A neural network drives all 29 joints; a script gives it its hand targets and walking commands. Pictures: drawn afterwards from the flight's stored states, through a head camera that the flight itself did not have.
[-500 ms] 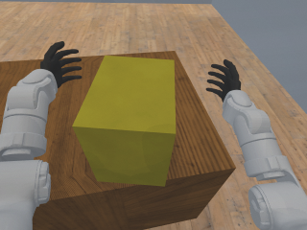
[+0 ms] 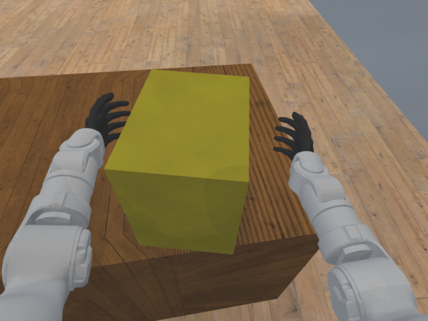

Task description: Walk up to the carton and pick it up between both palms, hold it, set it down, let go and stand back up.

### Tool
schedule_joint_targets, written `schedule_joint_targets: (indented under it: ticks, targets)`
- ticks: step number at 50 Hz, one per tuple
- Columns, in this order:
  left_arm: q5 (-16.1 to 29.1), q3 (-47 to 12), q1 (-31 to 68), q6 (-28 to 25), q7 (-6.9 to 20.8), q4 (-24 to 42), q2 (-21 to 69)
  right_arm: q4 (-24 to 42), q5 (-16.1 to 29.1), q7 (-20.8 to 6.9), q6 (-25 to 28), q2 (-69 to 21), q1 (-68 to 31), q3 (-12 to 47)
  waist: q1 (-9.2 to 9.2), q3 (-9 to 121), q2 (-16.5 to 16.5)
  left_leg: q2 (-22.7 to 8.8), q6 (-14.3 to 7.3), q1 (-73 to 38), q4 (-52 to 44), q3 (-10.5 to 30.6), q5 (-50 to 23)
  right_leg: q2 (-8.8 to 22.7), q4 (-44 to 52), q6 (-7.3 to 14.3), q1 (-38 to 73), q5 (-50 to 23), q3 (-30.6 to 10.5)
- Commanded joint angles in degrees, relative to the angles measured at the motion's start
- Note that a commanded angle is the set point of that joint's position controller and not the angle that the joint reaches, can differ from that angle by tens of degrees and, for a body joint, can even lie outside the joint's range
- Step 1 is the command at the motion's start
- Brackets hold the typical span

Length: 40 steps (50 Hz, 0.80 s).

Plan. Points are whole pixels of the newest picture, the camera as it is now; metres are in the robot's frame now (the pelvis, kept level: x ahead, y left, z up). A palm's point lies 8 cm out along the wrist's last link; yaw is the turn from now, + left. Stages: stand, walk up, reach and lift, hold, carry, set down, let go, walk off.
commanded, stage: reach and lift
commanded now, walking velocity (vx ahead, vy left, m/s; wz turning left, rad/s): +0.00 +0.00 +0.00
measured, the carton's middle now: (192, 163) +0.45 +0.03 +0.02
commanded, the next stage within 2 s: none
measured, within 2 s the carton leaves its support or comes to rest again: neither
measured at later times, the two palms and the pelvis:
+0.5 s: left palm (106, 155) +0.44 +0.20 +0.07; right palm (291, 165) +0.39 -0.17 +0.06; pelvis -0.01 +0.00 -0.02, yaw +1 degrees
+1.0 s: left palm (121, 151) +0.45 +0.17 +0.08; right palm (272, 160) +0.40 -0.13 +0.07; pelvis -0.01 +0.00 -0.02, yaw +1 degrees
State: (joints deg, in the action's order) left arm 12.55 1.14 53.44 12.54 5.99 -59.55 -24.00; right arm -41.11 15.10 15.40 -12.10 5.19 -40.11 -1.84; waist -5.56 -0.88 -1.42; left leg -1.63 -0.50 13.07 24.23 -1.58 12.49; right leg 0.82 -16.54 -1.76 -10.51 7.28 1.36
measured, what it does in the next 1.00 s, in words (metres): stands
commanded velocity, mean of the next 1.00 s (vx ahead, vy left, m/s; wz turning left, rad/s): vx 0.00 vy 0.00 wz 0.00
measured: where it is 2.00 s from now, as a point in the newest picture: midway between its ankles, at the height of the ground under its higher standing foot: outside the picture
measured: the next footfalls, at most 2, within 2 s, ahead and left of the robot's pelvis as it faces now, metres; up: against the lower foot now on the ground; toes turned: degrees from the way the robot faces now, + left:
none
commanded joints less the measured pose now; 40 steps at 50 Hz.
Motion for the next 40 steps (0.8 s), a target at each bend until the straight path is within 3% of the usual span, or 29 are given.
schedule_joint_targets:
  ticks: [1,5,11,17,20,23,27,30,34,40]
  targets:
    - [2.98,-0.41,31.93,-10.38,-1.75,9.27,-10.33,12.04,-6.88,0.10,8.15,5.81,-30.82,-6.49,-2.20,39.05,6.15,2.04,2.67,-7.16,1.56,-1.36,-16.38,-2.76,-4.50,2.08,5.18,-16.32,1.76]
    - [4.57,-2.79,31.45,-14.29,-2.04,2.54,-9.23,6.04,-7.80,-0.08,10.03,4.15,-30.81,-6.17,-2.40,43.04,6.80,1.88,2.46,-3.32,2.36,-1.03,-14.00,-2.09,-6.62,2.27,3.09,-14.43,1.61]
    - [4.79,-4.90,29.35,-18.31,-1.37,-10.09,-7.80,-7.29,-4.60,-0.73,11.95,3.77,-29.66,-3.12,-2.31,36.17,7.51,1.70,2.41,0.30,2.87,0.33,-11.71,-1.50,-7.97,2.38,-1.15,-9.07,2.15]
    - [5.56,-7.31,29.89,-22.49,-1.22,-16.35,-5.81,-13.76,-2.07,-1.27,15.83,4.60,-30.66,-1.19,-2.62,33.44,8.57,1.31,3.17,0.51,5.08,1.58,-13.04,-1.67,-8.66,2.76,-8.87,-5.38,3.18]
    - [7.20,-8.42,32.69,-24.94,-2.06,-16.36,-5.68,-12.63,-2.08,-1.91,17.99,5.85,-33.77,-1.47,-1.89,37.72,9.15,1.06,4.06,-0.09,6.73,1.43,-14.74,-2.07,-9.94,2.86,-11.85,-4.86,3.80]
    - [8.08,-8.74,34.99,-26.45,-2.95,-13.56,-5.33,-9.65,-2.62,-1.95,19.77,6.44,-35.65,-2.17,-1.62,45.64,9.22,1.07,4.97,-1.60,9.15,1.06,-19.03,-2.61,-11.39,2.54,-11.67,-9.16,3.89]
    - [6.17,-7.53,33.11,-26.00,-2.54,-11.41,-4.35,-9.57,-2.82,-0.72,21.12,5.45,-33.58,-1.93,-2.15,50.92,8.14,1.67,5.41,-1.37,11.92,0.58,-24.72,-3.05,-12.46,1.65,-8.20,-18.09,2.98]
    - [4.30,-6.23,31.13,-25.09,-1.88,-11.56,-3.88,-11.37,-1.91,0.09,21.59,4.64,-31.85,-1.21,-2.22,48.92,7.35,2.06,5.21,0.63,12.10,0.26,-25.50,-2.91,-12.54,1.16,-6.02,-20.47,2.33]
    - [2.83,-5.28,30.63,-23.96,-1.67,-10.12,-3.09,-11.53,-0.69,0.73,21.70,3.85,-30.98,-0.67,-2.03,45.57,7.95,2.05,5.25,1.07,11.18,0.12,-24.88,-2.82,-11.59,1.07,-6.33,-19.27,2.26]
    - [1.69,-5.06,32.47,-22.96,-2.31,-7.86,1.24,-10.38,-1.73,0.81,20.50,1.19,-33.20,-1.90,-1.34,42.72,9.65,1.05,5.32,-0.28,9.91,0.10,-21.26,-2.59,-9.78,2.25,-11.60,-11.01,2.82]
